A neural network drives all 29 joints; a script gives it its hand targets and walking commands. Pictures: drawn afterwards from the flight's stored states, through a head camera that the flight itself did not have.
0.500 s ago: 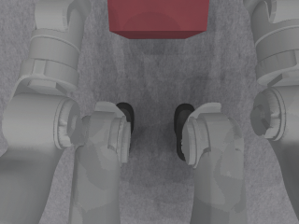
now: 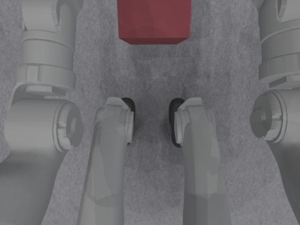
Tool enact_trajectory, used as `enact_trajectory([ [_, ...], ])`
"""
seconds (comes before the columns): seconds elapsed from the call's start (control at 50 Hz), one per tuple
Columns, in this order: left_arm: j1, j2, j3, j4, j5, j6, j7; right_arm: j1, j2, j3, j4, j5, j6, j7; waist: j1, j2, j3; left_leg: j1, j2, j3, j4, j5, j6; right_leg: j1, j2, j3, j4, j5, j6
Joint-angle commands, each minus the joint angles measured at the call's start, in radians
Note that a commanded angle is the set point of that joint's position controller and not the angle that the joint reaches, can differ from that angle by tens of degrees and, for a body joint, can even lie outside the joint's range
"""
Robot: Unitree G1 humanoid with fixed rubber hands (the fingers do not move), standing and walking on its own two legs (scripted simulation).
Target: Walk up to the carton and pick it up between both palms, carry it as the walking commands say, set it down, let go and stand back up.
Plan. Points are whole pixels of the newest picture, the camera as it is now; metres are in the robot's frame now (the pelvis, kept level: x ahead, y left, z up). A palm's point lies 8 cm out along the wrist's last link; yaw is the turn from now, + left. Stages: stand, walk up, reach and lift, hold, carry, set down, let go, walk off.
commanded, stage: set down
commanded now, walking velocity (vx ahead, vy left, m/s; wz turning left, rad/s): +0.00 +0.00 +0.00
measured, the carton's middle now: out of the picture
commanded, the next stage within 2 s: let go in 0.64 s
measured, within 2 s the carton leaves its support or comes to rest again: neither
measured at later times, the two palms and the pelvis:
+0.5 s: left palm out of the picture +0.57 +0.15 +0.02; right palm out of the picture +0.58 -0.19 +0.01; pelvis +0.01 +0.00 +0.13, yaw -1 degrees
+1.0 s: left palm out of the picture +0.52 +0.18 +0.08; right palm out of the picture +0.52 -0.21 +0.08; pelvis +0.08 +0.00 +0.21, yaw -1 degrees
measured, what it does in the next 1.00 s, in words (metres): rises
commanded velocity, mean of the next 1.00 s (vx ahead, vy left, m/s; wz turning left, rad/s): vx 0.00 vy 0.00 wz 0.00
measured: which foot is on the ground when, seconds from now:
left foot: down 0.00-1.00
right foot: down 0.00-1.00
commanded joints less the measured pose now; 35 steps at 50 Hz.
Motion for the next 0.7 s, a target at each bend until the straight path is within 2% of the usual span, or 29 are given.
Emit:
enact_trajectory([
  [0.0, -0.315, 0.130, -0.006, -0.201, -0.008, 0.000, 0.004, -0.358, -0.133, -0.015, -0.201, 0.006, -0.001, 0.002, 0.009, -0.055, -2.060, 0.642, -0.035, 0.074, -0.189, 0.276, 0.002, 0.842, 0.019, -0.053, -0.230, 0.327, 0.024],
  [0.04, -0.303, 0.125, 0.000, -0.202, -0.005, 0.014, 0.007, -0.354, -0.139, -0.019, -0.203, 0.007, 0.011, 0.005, 0.013, -0.059, -2.064, 0.673, -0.036, 0.069, -0.225, 0.292, 0.001, 0.864, 0.019, -0.056, -0.261, 0.335, 0.024],
  [0.06, -0.295, 0.115, -0.003, -0.179, 0.002, 0.018, 0.005, -0.348, -0.136, -0.022, -0.188, 0.007, 0.013, 0.007, 0.014, -0.037, -2.036, 0.684, -0.034, 0.066, -0.244, 0.284, -0.001, 0.850, 0.019, -0.052, -0.282, 0.322, 0.023],
  [0.08, -0.280, 0.112, -0.001, -0.170, 0.000, 0.020, 0.004, -0.335, -0.126, -0.018, -0.177, 0.007, 0.014, 0.013, 0.011, -0.055, -2.015, 0.694, -0.036, 0.062, -0.269, 0.289, 0.001, 0.856, 0.019, -0.061, -0.301, 0.322, 0.027],
  [0.12, -0.267, 0.109, 0.013, -0.151, 0.023, 0.013, 0.000, -0.294, -0.115, -0.021, -0.125, -0.003, 0.010, 0.021, 0.024, -0.044, -1.987, 0.699, -0.032, 0.065, -0.291, 0.309, -0.006, 0.872, 0.017, -0.047, -0.332, 0.352, 0.022],
  [0.14, -0.244, 0.103, 0.018, -0.145, 0.028, 0.008, -0.002, -0.286, -0.111, -0.024, -0.133, -0.005, 0.004, 0.024, 0.030, -0.049, -1.991, 0.717, -0.034, 0.063, -0.314, 0.333, -0.005, 0.891, 0.018, -0.048, -0.351, 0.373, 0.027],
  [0.16, -0.238, 0.114, 0.026, -0.144, 0.034, 0.002, -0.003, -0.281, -0.113, -0.026, -0.143, -0.009, -0.004, 0.026, 0.023, -0.062, -2.004, 0.724, -0.035, 0.058, -0.325, 0.349, 0.000, 0.910, 0.018, -0.049, -0.359, 0.398, 0.032],
  [0.18, -0.242, 0.116, 0.031, -0.161, 0.043, -0.004, -0.003, -0.282, -0.129, -0.038, -0.154, -0.011, -0.010, 0.024, 0.029, -0.042, -2.015, 0.739, -0.034, 0.062, -0.338, 0.369, -0.005, 0.924, 0.015, -0.041, -0.375, 0.416, 0.030],
  [0.2, -0.235, 0.108, 0.033, -0.146, 0.039, -0.006, -0.005, -0.277, -0.118, -0.035, -0.139, -0.012, -0.011, 0.027, 0.029, -0.059, -2.021, 0.752, -0.038, 0.064, -0.357, 0.377, -0.003, 0.954, 0.017, -0.047, -0.394, 0.431, 0.035],
  [0.22, -0.240, 0.106, 0.024, -0.162, 0.039, -0.008, -0.006, -0.273, -0.124, -0.041, -0.152, -0.012, -0.014, 0.028, 0.022, -0.039, -2.021, 0.772, -0.037, 0.062, -0.376, 0.392, -0.006, 0.968, 0.018, -0.045, -0.410, 0.447, 0.034],
  [0.24, -0.230, 0.114, 0.031, -0.153, 0.044, -0.009, -0.007, -0.268, -0.114, -0.036, -0.134, -0.005, -0.014, 0.030, 0.033, -0.054, -2.009, 0.772, -0.038, 0.064, -0.393, 0.390, -0.004, 0.985, 0.018, -0.043, -0.428, 0.449, 0.037],
  [0.26, -0.222, 0.103, 0.024, -0.157, 0.036, -0.009, -0.010, -0.260, -0.125, -0.041, -0.140, -0.011, -0.016, 0.031, 0.020, -0.061, -2.000, 0.788, -0.035, 0.061, -0.412, 0.401, -0.005, 1.002, 0.017, -0.042, -0.447, 0.464, 0.037],
  [0.32, -0.225, 0.108, 0.021, -0.193, 0.035, -0.010, -0.016, -0.256, -0.123, -0.037, -0.160, -0.006, -0.016, 0.034, 0.023, -0.054, -2.040, 0.839, -0.038, 0.061, -0.465, 0.426, -0.008, 1.088, 0.013, -0.033, -0.500, 0.512, 0.037],
  [0.34, -0.228, 0.108, 0.017, -0.193, 0.032, -0.006, -0.017, -0.269, -0.133, -0.043, -0.168, -0.005, -0.015, 0.033, 0.016, -0.052, -2.034, 0.846, -0.037, 0.059, -0.482, 0.411, -0.006, 1.103, 0.011, -0.032, -0.519, 0.501, 0.038],
  [0.36, -0.213, 0.108, 0.019, -0.206, 0.031, -0.006, -0.018, -0.266, -0.124, -0.037, -0.189, -0.001, -0.015, 0.035, 0.030, -0.065, -2.047, 0.869, -0.040, 0.057, -0.507, 0.432, -0.002, 1.135, 0.013, -0.031, -0.535, 0.520, 0.041],
  [0.46, -0.216, 0.109, 0.017, -0.196, 0.041, 0.005, -0.028, -0.260, -0.127, -0.044, -0.164, 0.000, -0.006, 0.045, 0.029, -0.053, -2.004, 0.938, -0.030, 0.052, -0.604, 0.417, -0.005, 1.195, 0.005, -0.022, -0.637, 0.505, 0.035],
  [0.48, -0.206, 0.110, 0.022, -0.184, 0.048, 0.004, -0.029, -0.262, -0.126, -0.049, -0.169, -0.005, -0.008, 0.048, 0.032, -0.053, -1.995, 0.963, -0.031, 0.047, -0.632, 0.418, 0.000, 1.202, 0.005, -0.024, -0.658, 0.500, 0.037],
  [0.52, -0.217, 0.096, 0.019, -0.145, 0.053, 0.003, -0.035, -0.258, -0.132, -0.066, -0.109, -0.023, -0.011, 0.055, 0.023, -0.052, -1.929, 0.986, -0.026, 0.045, -0.675, 0.391, -0.004, 1.188, 0.003, -0.027, -0.707, 0.448, 0.036],
  [0.56, -0.203, 0.052, 0.020, -0.055, 0.071, -0.009, -0.045, -0.231, -0.091, -0.075, -0.001, -0.050, -0.027, 0.071, 0.018, -0.057, -1.775, 0.961, -0.018, 0.040, -0.712, 0.354, -0.006, 1.118, 0.001, -0.031, -0.742, 0.399, 0.032],
  [0.58, -0.193, 0.045, 0.045, -0.032, 0.097, -0.024, -0.050, -0.233, -0.084, -0.085, 0.004, -0.065, -0.042, 0.077, 0.037, -0.047, -1.730, 0.954, -0.019, 0.040, -0.730, 0.353, -0.009, 1.104, -0.004, -0.023, -0.760, 0.397, 0.032],
  [0.6, -0.182, 0.044, 0.067, -0.075, 0.116, -0.046, -0.049, -0.227, -0.072, -0.095, -0.045, -0.079, -0.065, 0.081, 0.040, -0.061, -1.758, 0.976, -0.019, 0.038, -0.737, 0.398, -0.011, 1.134, -0.001, -0.022, -0.766, 0.450, 0.031],
  [0.62, -0.163, 0.029, 0.074, -0.059, 0.122, -0.060, -0.052, -0.205, -0.054, -0.100, -0.028, -0.088, -0.081, 0.085, 0.043, -0.060, -1.735, 0.950, -0.022, 0.038, -0.753, 0.427, -0.014, 1.140, -0.003, -0.022, -0.768, 0.497, 0.030],
  [0.68, -0.089, -0.008, 0.108, -0.014, 0.181, -0.088, -0.059, -0.135, -0.042, -0.155, 0.031, -0.159, -0.108, 0.090, 0.033, -0.053, -1.626, 0.919, -0.020, 0.040, -0.794, 0.419, -0.021, 1.094, -0.006, -0.019, -0.808, 0.482, 0.032],
])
